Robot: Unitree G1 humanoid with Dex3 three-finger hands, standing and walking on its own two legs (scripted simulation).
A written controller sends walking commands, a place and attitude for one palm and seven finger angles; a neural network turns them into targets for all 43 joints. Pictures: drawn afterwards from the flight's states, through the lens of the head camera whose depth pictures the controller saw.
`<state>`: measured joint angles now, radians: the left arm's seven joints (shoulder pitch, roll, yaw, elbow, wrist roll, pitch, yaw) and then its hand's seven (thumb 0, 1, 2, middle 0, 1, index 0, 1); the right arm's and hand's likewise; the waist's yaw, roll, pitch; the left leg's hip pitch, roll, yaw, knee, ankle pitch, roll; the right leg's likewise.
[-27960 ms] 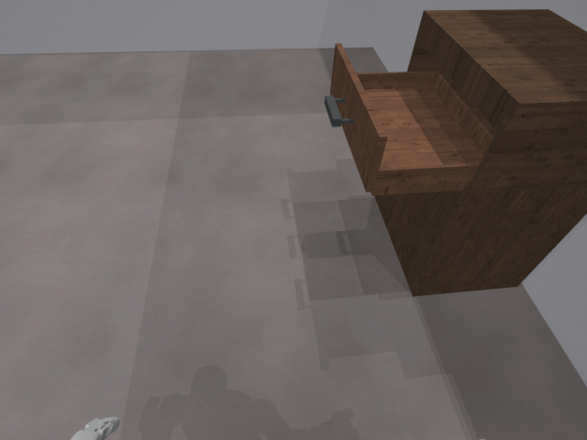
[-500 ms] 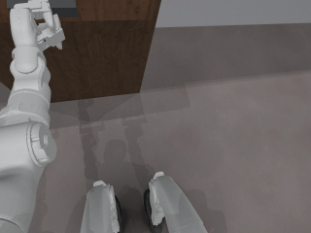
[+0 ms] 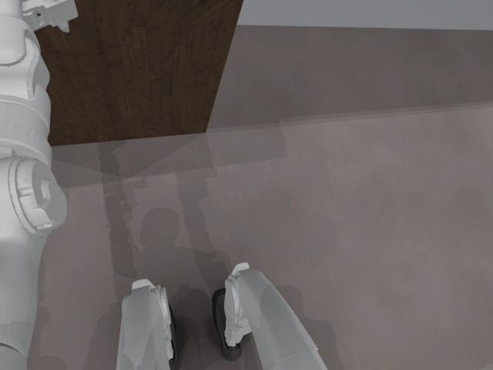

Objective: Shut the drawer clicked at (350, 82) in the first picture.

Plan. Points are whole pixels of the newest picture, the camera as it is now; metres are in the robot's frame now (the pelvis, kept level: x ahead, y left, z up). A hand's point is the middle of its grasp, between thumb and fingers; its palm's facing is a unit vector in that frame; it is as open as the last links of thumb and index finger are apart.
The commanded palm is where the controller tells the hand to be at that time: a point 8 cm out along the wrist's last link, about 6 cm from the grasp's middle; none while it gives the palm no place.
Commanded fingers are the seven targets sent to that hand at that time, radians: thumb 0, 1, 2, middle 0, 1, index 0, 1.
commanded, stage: pull the fist back off the drawer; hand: left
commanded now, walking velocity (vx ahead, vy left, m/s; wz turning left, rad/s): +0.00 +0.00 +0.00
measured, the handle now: out of the picture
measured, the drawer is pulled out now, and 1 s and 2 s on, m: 0.00 0.00 0.00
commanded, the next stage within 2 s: draw the hand back to the body in 0.72 s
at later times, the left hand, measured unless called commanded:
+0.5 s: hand out of the picture +0.61 +0.15 +0.06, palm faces +0.08 -1.00 -0.02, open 3.3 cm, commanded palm +0.59 +0.16 +0.07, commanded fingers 0.00 0.90 0.90 -1.40 -1.60 -1.40 -1.60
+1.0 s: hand (37, 15) +0.55 +0.17 +0.09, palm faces +0.06 -1.00 -0.06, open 3.3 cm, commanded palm +0.50 +0.19 +0.11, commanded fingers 0.00 0.90 0.90 -1.40 -1.60 -1.40 -1.60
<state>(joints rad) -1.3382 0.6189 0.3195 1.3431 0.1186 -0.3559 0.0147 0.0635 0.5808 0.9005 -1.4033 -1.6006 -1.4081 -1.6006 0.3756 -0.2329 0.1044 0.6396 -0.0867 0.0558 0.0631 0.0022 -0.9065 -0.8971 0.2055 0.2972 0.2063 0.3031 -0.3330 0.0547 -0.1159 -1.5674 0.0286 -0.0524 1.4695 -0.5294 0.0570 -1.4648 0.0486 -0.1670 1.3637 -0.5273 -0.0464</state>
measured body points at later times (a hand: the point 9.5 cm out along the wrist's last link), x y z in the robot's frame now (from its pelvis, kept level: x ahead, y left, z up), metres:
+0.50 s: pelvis +0.00 +0.00 +0.00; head +0.22 +0.04 +0.40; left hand +0.60 +0.20 +0.06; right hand -0.05 -0.23 -0.09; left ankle +0.05 +0.09 -0.57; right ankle +0.05 -0.10 -0.57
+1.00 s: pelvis +0.05 +0.01 +0.06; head +0.22 +0.03 +0.47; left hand +0.54 +0.22 +0.10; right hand +0.08 -0.25 -0.06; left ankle +0.05 +0.09 -0.57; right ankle +0.05 -0.10 -0.57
